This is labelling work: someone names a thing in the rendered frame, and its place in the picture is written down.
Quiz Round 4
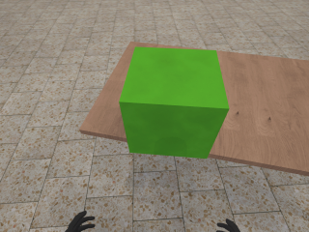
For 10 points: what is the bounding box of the carton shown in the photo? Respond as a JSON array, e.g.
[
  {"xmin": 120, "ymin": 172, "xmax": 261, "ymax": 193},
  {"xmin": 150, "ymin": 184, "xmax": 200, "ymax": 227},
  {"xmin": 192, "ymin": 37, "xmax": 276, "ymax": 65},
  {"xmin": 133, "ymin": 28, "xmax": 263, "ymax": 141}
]
[{"xmin": 119, "ymin": 46, "xmax": 230, "ymax": 159}]

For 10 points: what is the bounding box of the right robot hand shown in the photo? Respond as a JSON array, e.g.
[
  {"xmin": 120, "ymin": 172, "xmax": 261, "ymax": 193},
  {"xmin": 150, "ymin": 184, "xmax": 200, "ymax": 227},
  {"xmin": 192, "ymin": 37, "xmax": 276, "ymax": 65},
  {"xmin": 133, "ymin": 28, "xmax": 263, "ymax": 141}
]
[{"xmin": 216, "ymin": 218, "xmax": 240, "ymax": 232}]

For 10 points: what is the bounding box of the left robot hand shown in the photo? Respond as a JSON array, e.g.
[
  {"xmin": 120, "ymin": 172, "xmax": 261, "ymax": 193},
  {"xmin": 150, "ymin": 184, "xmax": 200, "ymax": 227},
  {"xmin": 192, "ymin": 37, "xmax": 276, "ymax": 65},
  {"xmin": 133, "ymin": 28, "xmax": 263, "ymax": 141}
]
[{"xmin": 65, "ymin": 211, "xmax": 95, "ymax": 232}]

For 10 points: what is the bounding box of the table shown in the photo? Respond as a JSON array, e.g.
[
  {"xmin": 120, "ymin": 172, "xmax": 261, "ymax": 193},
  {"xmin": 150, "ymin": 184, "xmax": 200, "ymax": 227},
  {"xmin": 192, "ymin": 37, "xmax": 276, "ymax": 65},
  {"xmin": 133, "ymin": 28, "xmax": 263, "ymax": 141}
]
[{"xmin": 79, "ymin": 42, "xmax": 309, "ymax": 177}]

